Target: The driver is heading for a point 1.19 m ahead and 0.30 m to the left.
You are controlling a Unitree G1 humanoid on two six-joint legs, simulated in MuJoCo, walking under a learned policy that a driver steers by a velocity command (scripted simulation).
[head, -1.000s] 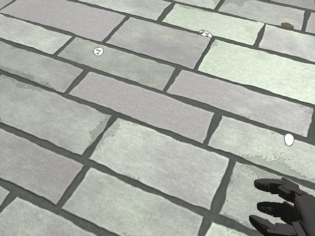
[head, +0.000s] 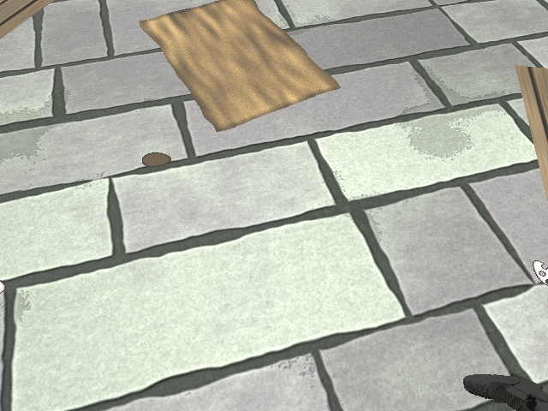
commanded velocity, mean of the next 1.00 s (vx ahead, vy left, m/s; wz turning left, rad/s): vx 1.00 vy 0.00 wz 0.46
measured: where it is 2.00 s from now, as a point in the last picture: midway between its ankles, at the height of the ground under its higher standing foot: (166, 148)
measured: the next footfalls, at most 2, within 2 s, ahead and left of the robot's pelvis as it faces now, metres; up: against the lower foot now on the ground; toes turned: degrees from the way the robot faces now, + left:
left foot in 0.04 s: +0.27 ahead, +0.09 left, +0.00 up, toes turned +2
right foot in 0.52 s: +0.73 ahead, +0.04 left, +0.00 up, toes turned +35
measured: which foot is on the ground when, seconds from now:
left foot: up 0.00-0.02, down 0.04-0.52, up 0.54-0.96, down 0.98-1.00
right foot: down 0.00-0.06, up 0.08-0.50, down 0.52-0.96, up 0.98-1.00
